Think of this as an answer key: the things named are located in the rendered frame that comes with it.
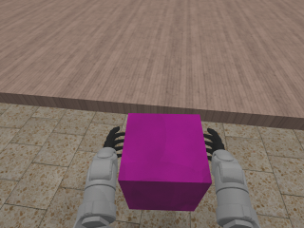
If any robot left hand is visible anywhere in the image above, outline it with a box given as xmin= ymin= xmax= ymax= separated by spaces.
xmin=103 ymin=126 xmax=125 ymax=158

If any carton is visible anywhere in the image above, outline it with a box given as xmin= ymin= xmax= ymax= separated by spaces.
xmin=118 ymin=113 xmax=212 ymax=212

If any left robot forearm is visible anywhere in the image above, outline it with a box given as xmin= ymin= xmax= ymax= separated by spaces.
xmin=73 ymin=147 xmax=118 ymax=228

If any right robot forearm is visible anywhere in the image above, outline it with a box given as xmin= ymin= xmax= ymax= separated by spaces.
xmin=211 ymin=149 xmax=261 ymax=228

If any robot right hand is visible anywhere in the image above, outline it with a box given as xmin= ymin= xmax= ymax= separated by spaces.
xmin=203 ymin=127 xmax=225 ymax=161

